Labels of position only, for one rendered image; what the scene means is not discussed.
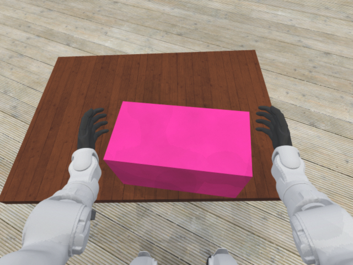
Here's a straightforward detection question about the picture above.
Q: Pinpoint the carton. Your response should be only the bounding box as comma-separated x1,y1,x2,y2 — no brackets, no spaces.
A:
103,101,253,198

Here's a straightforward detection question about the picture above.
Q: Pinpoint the right robot shin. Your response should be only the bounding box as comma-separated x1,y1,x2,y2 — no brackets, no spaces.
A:
213,248,229,256

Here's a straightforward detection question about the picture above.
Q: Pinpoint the robot right forearm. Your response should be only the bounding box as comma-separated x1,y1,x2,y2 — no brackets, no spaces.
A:
271,145,353,223

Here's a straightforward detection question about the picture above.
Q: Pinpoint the robot right upper arm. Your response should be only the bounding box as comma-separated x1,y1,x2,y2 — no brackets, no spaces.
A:
290,204,353,265

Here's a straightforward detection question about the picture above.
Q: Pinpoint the robot right hand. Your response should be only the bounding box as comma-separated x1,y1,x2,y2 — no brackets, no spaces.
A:
255,106,292,150

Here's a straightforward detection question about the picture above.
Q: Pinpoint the robot left upper arm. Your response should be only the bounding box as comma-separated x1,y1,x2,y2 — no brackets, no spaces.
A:
0,199,92,265

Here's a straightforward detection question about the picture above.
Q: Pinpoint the robot right thigh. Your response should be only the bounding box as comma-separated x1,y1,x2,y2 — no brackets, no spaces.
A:
208,254,238,265

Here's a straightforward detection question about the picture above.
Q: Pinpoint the table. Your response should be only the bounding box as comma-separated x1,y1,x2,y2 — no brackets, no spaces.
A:
0,50,282,220

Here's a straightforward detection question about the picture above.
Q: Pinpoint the robot left hand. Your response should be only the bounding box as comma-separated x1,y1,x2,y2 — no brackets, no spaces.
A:
77,108,109,150

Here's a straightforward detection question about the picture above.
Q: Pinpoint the robot left forearm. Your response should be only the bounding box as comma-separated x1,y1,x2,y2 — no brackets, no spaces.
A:
22,148,101,246

